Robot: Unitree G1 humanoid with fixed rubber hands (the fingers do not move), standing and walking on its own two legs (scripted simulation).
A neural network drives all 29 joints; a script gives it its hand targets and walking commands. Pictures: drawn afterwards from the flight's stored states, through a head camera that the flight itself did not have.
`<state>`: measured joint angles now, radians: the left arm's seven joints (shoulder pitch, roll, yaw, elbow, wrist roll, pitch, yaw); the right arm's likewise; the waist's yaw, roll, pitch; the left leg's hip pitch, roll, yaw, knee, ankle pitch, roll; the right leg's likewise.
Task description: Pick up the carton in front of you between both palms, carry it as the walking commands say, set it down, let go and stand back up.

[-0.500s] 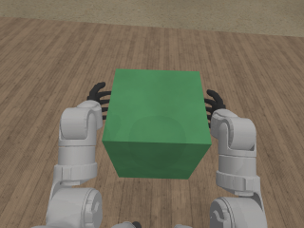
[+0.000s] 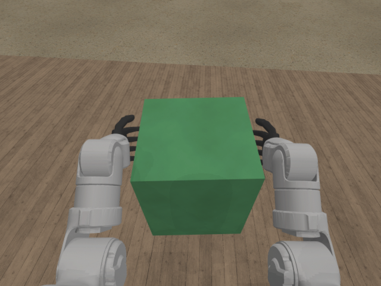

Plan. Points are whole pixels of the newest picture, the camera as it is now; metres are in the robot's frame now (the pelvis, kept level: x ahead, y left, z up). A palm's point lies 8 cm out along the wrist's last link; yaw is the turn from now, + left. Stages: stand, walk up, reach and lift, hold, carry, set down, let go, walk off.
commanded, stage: carry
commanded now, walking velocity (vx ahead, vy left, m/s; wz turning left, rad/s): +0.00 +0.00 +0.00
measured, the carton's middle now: (195, 170) +0.36 +0.00 +0.04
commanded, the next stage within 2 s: none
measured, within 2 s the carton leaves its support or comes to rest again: neither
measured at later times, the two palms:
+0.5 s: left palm (121, 159) +0.31 +0.14 +0.14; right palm (289, 165) +0.31 -0.16 +0.14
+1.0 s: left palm (124, 164) +0.31 +0.13 +0.13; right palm (289, 169) +0.31 -0.17 +0.12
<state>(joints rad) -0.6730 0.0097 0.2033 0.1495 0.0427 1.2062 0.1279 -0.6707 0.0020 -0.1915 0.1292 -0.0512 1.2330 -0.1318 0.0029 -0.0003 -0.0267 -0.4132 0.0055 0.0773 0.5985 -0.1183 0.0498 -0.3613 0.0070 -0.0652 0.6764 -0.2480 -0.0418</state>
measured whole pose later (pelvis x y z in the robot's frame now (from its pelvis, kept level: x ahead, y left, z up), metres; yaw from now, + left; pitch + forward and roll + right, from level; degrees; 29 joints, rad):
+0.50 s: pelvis -0.03 -0.01 +0.01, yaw +0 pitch +1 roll +0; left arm -0.69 0.01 0.20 0.27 0.05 1.22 0.12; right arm -0.68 -0.01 -0.19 0.26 -0.04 1.24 -0.13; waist 0.00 0.01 -0.10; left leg -0.38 0.03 0.07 0.52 -0.03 0.03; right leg -0.34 0.03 -0.09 0.61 -0.17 -0.07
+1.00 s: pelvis -0.05 -0.02 +0.00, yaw +0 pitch +2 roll +0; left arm -0.70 0.02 0.20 0.22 0.04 1.24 0.13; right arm -0.70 -0.01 -0.19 0.20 -0.05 1.26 -0.13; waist 0.01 0.01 -0.04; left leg -0.41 0.04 0.08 0.53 -0.01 0.02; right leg -0.38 0.02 -0.10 0.64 -0.16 -0.08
